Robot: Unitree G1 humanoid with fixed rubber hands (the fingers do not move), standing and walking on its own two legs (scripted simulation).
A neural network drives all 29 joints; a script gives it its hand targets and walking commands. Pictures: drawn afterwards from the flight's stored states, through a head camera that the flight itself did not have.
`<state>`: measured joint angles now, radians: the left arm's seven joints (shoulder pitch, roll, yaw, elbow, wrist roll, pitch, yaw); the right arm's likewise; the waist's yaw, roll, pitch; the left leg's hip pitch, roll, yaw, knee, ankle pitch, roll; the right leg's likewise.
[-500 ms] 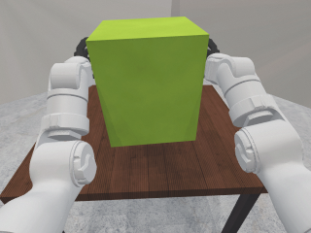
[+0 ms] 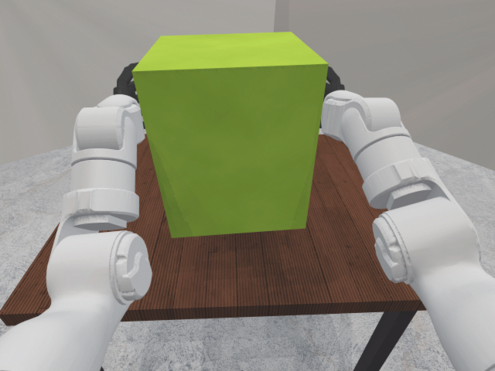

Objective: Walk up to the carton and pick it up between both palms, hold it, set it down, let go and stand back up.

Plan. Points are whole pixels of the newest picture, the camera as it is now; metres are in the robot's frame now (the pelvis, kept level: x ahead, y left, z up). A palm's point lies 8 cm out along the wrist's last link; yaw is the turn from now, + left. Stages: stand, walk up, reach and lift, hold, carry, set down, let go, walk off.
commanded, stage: hold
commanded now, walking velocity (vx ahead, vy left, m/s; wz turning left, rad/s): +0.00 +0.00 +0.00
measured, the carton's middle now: (233, 132) +0.40 +0.00 +0.27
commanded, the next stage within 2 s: none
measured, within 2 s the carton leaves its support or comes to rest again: neither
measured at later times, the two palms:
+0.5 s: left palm (127, 100) +0.39 +0.15 +0.33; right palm (336, 97) +0.38 -0.15 +0.33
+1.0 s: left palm (126, 108) +0.39 +0.16 +0.31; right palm (330, 106) +0.38 -0.14 +0.32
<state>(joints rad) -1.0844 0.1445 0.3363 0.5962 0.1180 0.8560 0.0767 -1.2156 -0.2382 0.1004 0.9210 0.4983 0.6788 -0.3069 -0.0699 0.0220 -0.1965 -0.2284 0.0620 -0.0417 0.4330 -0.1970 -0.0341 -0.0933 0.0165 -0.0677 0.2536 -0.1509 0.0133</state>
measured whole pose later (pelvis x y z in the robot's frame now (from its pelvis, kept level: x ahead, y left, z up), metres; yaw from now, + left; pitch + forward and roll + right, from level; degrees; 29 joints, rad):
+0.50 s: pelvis -0.01 +0.00 +0.00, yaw -1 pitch +1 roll -2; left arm -1.18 0.16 0.35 0.72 0.12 0.82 0.09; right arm -1.30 -0.24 0.04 1.03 0.44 0.67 -0.27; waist -0.06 0.01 -0.23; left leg -0.26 0.06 -0.03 0.43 -0.18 -0.03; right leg -0.14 0.01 -0.05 0.27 -0.14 0.01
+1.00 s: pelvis +0.00 +0.00 +0.00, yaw +0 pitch +0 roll -3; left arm -1.11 0.15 0.35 0.62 0.10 0.84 0.09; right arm -1.23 -0.24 0.09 0.92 0.49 0.68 -0.31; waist -0.06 0.03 -0.21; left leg -0.25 0.06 -0.04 0.43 -0.19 -0.03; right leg -0.11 0.02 -0.07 0.26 -0.15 0.01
